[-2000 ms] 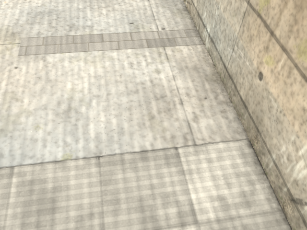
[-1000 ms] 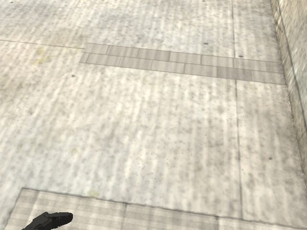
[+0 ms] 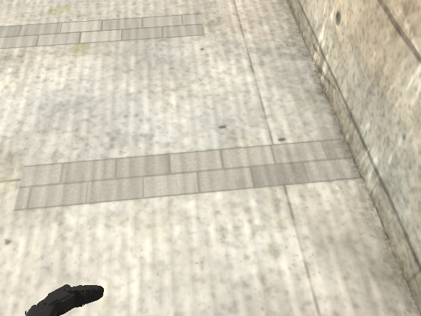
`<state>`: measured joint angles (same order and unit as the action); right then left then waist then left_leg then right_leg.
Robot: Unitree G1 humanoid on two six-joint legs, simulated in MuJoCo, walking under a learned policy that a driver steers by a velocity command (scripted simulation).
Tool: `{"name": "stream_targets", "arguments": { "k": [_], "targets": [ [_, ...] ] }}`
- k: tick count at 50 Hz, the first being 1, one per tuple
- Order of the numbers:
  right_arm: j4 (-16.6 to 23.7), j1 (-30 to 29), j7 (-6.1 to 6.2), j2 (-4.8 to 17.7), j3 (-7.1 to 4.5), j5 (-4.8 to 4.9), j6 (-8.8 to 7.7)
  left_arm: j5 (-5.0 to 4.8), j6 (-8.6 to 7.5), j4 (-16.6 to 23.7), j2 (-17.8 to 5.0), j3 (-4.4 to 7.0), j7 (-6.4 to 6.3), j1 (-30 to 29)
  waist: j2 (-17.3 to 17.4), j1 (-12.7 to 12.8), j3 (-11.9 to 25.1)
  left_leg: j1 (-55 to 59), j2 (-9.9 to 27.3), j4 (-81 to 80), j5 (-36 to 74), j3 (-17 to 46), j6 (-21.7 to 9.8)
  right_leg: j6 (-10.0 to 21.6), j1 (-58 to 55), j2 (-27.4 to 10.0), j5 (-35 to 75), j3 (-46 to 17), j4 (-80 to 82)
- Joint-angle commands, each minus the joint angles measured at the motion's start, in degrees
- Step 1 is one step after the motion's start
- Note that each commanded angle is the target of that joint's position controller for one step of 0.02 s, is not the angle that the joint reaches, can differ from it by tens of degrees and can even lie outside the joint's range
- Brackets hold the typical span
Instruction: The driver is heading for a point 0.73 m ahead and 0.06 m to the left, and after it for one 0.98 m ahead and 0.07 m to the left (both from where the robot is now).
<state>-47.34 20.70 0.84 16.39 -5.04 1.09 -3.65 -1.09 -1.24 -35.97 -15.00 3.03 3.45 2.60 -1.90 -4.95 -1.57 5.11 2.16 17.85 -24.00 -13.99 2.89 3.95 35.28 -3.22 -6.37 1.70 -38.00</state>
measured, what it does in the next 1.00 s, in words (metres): walks ahead, turning left: right foot, then left foot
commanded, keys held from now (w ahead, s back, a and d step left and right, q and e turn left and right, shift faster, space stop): w+e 0.12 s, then w+q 0.16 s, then q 0.72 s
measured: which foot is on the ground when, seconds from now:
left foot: down 0.00-0.04, up 0.06-0.52, down 0.54-0.98, up 1.00-1.00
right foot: up 0.00-0.02, down 0.04-0.56, up 0.58-0.96, down 0.98-1.00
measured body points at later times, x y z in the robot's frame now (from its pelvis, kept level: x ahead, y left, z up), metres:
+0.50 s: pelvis +0.27 -0.03 +0.01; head +0.30 -0.03 +0.46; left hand +0.36 +0.25 -0.11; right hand +0.44 -0.28 -0.09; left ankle +0.45 +0.08 -0.70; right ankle +0.15 -0.10 -0.72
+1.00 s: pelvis +0.39 -0.05 +0.00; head +0.42 -0.05 +0.45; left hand +0.45 +0.25 -0.09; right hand +0.62 -0.28 -0.09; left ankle +0.44 +0.07 -0.72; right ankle +0.45 -0.17 -0.73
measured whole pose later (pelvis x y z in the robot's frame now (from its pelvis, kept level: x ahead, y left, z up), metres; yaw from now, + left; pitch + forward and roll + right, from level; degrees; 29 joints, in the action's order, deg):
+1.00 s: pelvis +0.39 -0.05 +0.00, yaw +16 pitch +3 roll +0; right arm -35.3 9.3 2.1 17.7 -4.6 1.1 3.7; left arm 0.6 -1.1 -41.6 -15.4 2.8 -1.4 9.9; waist 1.7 -0.3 -0.6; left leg -25.2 -8.3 32.5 -10.0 12.0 -1.5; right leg -1.8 20.8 1.5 -13.8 -5.4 -32.5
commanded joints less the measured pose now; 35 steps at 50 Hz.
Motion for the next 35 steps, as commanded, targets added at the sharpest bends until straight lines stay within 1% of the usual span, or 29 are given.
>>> {"name": "stream_targets", "arguments": {
  "k": [1, 2, 3, 4, 5, 6, 7, 8, 9, 11, 12, 13, 14, 16, 17, 19, 21, 23, 25, 26, 27, 28, 29, 30, 31, 32, 33, 34, 35],
  "targets": [
    [3.8, -3.4, 0.67, 12.2, -2.78, 0.90, 0.38, -0.05, -0.22, 1.9, -9.1, 4.18, -0.22, 11.1, 6.6, 10.8, 6.5, -4.7, 12.0, 19.3, 62.6, 1.5, -7.0, 4.7, -20.5, 7.2, -2.2, 5.4, 5.0],
    [4.6, -2.5, 0.96, 10.2, -1.91, -0.09, 0.09, -0.19, 0.25, -0.4, -13.5, 6.16, -1.28, 20.9, 2.3, 14.8, 11.7, -18.6, 9.7, 36.3, 48.3, 1.4, -4.4, 7.5, -38.9, 3.6, 0.3, -2.9, 5.6],
    [8.3, 2.6, 0.17, 1.6, 0.95, -2.51, -1.27, -0.70, -0.29, 0.1, -20.3, 6.83, -1.74, 18.9, -14.4, 7.3, 16.1, -44.7, -1.9, 57.4, -6.7, 5.7, -0.7, 18.0, -56.4, -12.0, -8.8, -36.3, 11.2],
    [8.8, -2.4, -0.61, 5.8, 0.63, -0.66, -3.57, -0.21, -1.04, 2.0, -16.1, 5.48, -1.62, 21.6, -8.4, 11.8, 24.9, -50.0, -3.0, 63.7, -9.5, 19.2, -1.5, 20.3, -59.7, -15.7, -15.6, -50.2, 19.8],
    [10.5, -8.0, -0.94, 8.3, -0.08, 1.40, -4.42, 0.37, -1.70, 1.0, -12.8, 4.55, -1.47, 20.0, -5.1, 12.4, 17.0, -54.4, -0.6, 63.2, -3.8, 19.4, -2.5, 17.1, -55.0, -14.2, -11.3, -42.0, 20.8],
    [10.6, -9.2, -0.55, 7.4, 0.37, 0.74, -4.91, 0.04, -2.05, 1.2, -11.3, 4.05, -1.59, 16.6, -1.0, 10.0, 11.7, -52.9, 1.9, 58.5, 1.2, 19.1, -3.1, 15.2, -46.4, -11.7, -5.7, -34.8, 20.5],
    [9.4, -8.3, -0.15, 7.4, 0.23, -0.56, -4.75, 0.29, -2.08, 1.6, -8.8, 3.22, -1.77, 12.3, 1.2, 7.2, 8.7, -48.9, 4.3, 53.9, 4.4, 18.5, -2.9, 13.3, -38.3, -10.1, 0.8, -28.2, 20.5],
    [8.5, -6.6, -0.22, 7.7, -0.08, -0.88, -3.96, 1.11, -2.29, 2.4, -6.6, 2.35, -1.95, 9.7, 0.2, 5.1, 7.6, -44.4, 6.0, 51.6, 6.5, 18.7, -2.8, 12.5, -32.5, -8.7, 6.6, -24.1, 21.7],
    [7.8, -5.4, -0.37, 7.4, -0.11, -0.82, -3.05, 1.48, -2.55, 2.2, -5.9, 2.09, -1.98, 8.9, -0.6, 4.1, 7.2, -42.0, 6.5, 50.3, 7.5, 18.3, -2.5, 12.4, -29.2, -8.1, 9.3, -22.3, 23.0],
    [7.0, -4.7, -0.36, 5.7, 0.28, -0.86, -1.55, 1.31, -3.44, 0.4, -6.6, 2.06, -2.04, 9.7, -0.4, 3.6, 5.9, -41.2, 6.7, 47.5, 9.7, 17.2, -1.6, 12.5, -25.4, -7.7, 14.6, -17.6, 24.9],
    [7.6, -5.9, -0.24, 4.9, 0.65, -0.94, -1.05, 1.12, -3.66, -0.6, -7.8, 2.30, -2.48, 10.5, -0.4, 3.7, 4.6, -42.5, 7.0, 45.1, 12.0, 17.2, -1.1, 12.1, -24.1, -7.7, 14.6, -15.8, 26.0],
    [8.1, -7.9, -0.18, 4.4, 0.90, -0.90, -0.76, 1.21, -3.80, -1.5, -8.2, 2.34, -2.83, 11.3, -0.4, 4.3, 3.4, -44.2, 7.2, 42.4, 15.2, 17.2, -0.7, 11.6, -24.1, -7.5, 14.6, -14.1, 26.9],
    [8.4, -9.5, -0.24, 4.1, 1.09, -0.86, -0.65, 1.32, -3.87, -2.2, -8.2, 2.24, -3.10, 12.0, -0.4, 5.0, 2.6, -45.3, 7.2, 39.3, 19.0, 17.3, -0.7, 10.8, -24.6, -7.0, 14.3, -12.2, 27.5],
    [8.6, -11.7, -0.66, 3.8, 1.31, -0.93, -0.97, 1.53, -3.81, -3.2, -7.9, 1.90, -3.54, 11.4, -0.5, 5.7, 1.2, -43.6, 5.8, 30.9, 26.3, 16.2, -1.2, 8.2, -24.4, -4.8, 20.8, -6.7, 27.1],
    [8.7, -13.0, -0.97, 3.2, 1.58, -0.93, -1.29, 1.59, -3.74, -3.7, -8.1, 1.83, -3.74, 11.4, -0.5, 6.3, 0.9, -41.4, 4.7, 26.4, 29.6, 15.3, -1.5, 7.0, -24.2, -3.9, 23.1, -4.3, 26.7],
    [9.1, -16.1, -1.80, 2.3, 1.95, -0.66, -1.78, 1.77, -3.67, -5.0, -8.2, 1.71, -3.80, 13.0, -0.9, 8.2, 1.0, -37.6, 2.4, 20.7, 36.0, 13.6, -2.3, 5.3, -24.8, -3.9, 25.5, -1.6, 26.1],
    [9.8, -17.0, -2.63, 2.6, 1.81, -0.24, -1.80, 1.73, -3.26, -6.1, -8.5, 1.76, -3.94, 13.4, -1.3, 8.8, 1.2, -37.2, 1.2, 17.3, 35.8, 14.1, -3.2, 5.0, -28.6, -5.4, 26.3, -1.0, 24.2],
    [10.9, -17.2, -3.51, 4.0, 1.25, -0.44, -1.67, 1.41, -2.34, -6.4, -9.3, 2.13, -4.27, 12.5, -2.1, 8.2, 1.4, -39.3, 0.1, 15.5, 29.3, 14.0, -4.5, 4.9, -33.9, -7.3, 29.9, -1.3, 20.1],
    [11.2, -14.0, -4.23, 6.0, 0.35, -1.21, -1.56, 0.74, -1.22, -5.9, -10.2, 2.61, -5.09, 11.0, -3.1, 6.1, 3.5, -37.0, -2.1, 14.1, 21.7, 12.3, -6.2, 4.1, -37.3, -8.1, 39.2, -1.6, 12.9],
    [10.2, -8.8, -4.31, 7.3, -0.43, -1.44, -1.57, 0.45, -0.60, -5.4, -10.2, 2.67, -5.61, 9.8, -2.7, 3.4, 5.8, -31.2, -3.9, 11.4, 21.8, 11.0, -7.3, 2.8, -37.0, -6.9, 42.6, -0.8, 5.9],
    [9.2, -3.1, -3.79, 9.8, -1.54, -1.52, -1.65, 0.71, -0.36, -4.8, -9.6, 2.41, -5.95, 9.9, 0.2, 0.7, 9.1, -21.8, -3.6, 7.7, 33.1, 13.2, -9.3, 0.1, -33.2, -3.5, 37.4, 1.5, -5.6],
    [10.0, -0.2, -2.94, 14.9, -2.47, -2.00, -1.32, 2.87, -0.79, -3.0, -6.7, 1.39, -5.87, 14.4, 11.3, 2.4, 16.3, -3.8, 9.0, 12.8, 59.5, 29.1, -16.0, -3.8, -17.7, 2.8, 6.3, 3.3, -25.7],
    [11.3, -1.5, -2.45, 14.3, -1.74, -2.25, -0.85, 3.03, -1.40, -2.5, -4.3, 0.05, -4.78, 18.7, 19.2, 4.7, 25.2, 10.6, 20.6, 9.3, 63.0, 52.1, -28.3, -7.0, -0.3, 11.9, -33.2, -3.4, -42.2],
    [12.9, -2.8, -2.23, 11.0, -1.24, -1.58, 0.12, 1.72, -1.63, -3.4, -9.1, 0.94, -3.86, 16.6, 10.0, 1.7, 27.2, 8.0, 17.9, 6.8, 49.5, 49.1, -26.0, -6.3, 1.3, 7.4, -29.4, -10.4, -45.5],
    [13.8, -6.3, -1.77, 9.0, -0.68, -1.18, 0.92, 0.48, -1.18, -1.7, -9.3, 1.01, -3.78, 11.5, 6.4, 1.9, 20.6, 1.5, 15.2, 5.6, 38.8, 43.3, -23.0, -6.1, 3.8, 5.3, -25.2, -9.2, -44.3],
    [14.2, -8.6, -1.40, 7.6, -0.20, -0.62, 1.77, 0.86, -0.41, -1.5, -8.5, 0.94, -4.24, 9.4, 1.1, 3.2, 13.8, -7.6, 12.7, 3.2, 32.0, 39.1, -20.4, -6.3, 4.3, 3.3, -22.4, -7.9, -39.7],
    [14.6, -10.3, -0.98, 7.3, -0.01, -0.51, 2.30, 1.49, 0.53, -1.0, -8.8, 1.24, -4.94, 8.3, 1.3, 4.3, 10.4, -14.9, 10.9, 1.3, 26.4, 37.5, -19.0, -6.5, 2.1, 1.9, -20.1, -7.8, -34.8],
    [14.9, -11.5, -0.86, 7.7, -0.11, -0.97, 2.81, 1.49, 1.23, -0.8, -8.0, 1.20, -5.12, 8.8, 3.7, 6.0, 8.1, -21.0, 8.3, -0.4, 23.1, 35.9, -17.9, -6.6, -1.6, 1.9, -19.0, -6.9, -30.2],
    [15.2, -12.5, -0.79, 8.1, -0.39, -1.43, 3.12, 1.68, 1.47, -1.0, -6.9, 0.97, -5.34, 9.9, 5.9, 6.6, 7.1, -24.3, 6.5, -1.0, 23.7, 34.2, -17.4, -7.1, -3.9, 2.6, -18.2, -5.7, -26.1]
  ]
}}
Velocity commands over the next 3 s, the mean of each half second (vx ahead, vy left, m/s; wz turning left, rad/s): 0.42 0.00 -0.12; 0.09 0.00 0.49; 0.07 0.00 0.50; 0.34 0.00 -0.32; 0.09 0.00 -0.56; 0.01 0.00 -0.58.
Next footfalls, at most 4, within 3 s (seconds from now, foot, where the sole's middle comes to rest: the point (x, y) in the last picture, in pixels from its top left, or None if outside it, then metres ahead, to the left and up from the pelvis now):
0.04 right None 0.19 -0.11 -0.76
0.54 left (185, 310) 0.48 0.07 -0.76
0.98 right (258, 300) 0.49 -0.16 -0.76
1.40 left None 0.36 0.07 -0.76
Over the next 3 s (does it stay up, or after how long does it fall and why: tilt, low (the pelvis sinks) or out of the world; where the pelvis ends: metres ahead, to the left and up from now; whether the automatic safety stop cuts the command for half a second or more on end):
stays up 0.70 0.09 0.02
